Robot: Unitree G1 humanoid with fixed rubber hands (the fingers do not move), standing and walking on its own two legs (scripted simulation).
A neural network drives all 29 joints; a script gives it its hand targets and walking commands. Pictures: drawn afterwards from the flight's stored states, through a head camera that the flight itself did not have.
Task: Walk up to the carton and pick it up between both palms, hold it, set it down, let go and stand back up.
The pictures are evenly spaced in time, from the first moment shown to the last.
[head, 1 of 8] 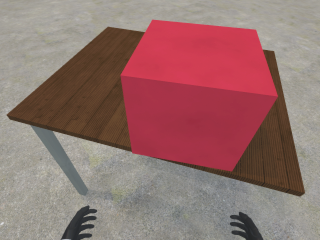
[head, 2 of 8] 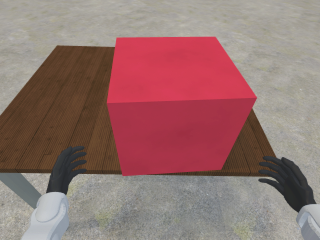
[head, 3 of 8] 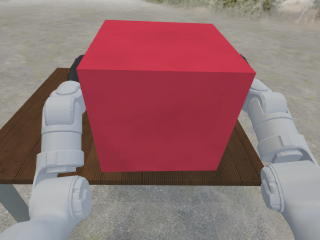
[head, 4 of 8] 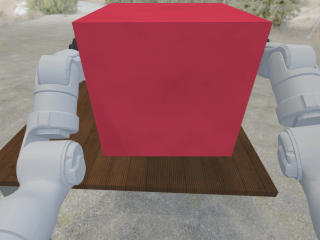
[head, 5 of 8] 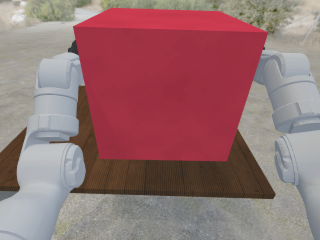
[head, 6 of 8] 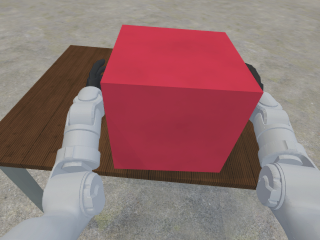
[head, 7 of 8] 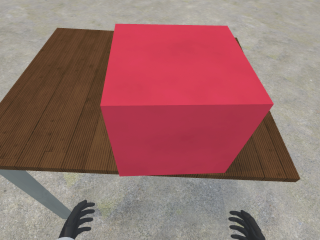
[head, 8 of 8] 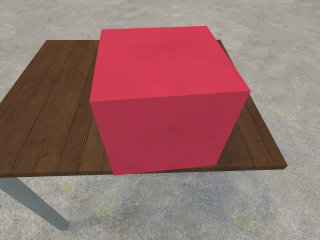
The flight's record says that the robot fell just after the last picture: no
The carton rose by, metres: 0.24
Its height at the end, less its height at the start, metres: +0.00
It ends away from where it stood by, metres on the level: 0.02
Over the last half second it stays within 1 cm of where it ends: yes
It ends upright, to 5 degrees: yes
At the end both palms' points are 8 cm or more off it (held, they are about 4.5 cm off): yes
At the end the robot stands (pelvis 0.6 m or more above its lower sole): yes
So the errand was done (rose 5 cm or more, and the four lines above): yes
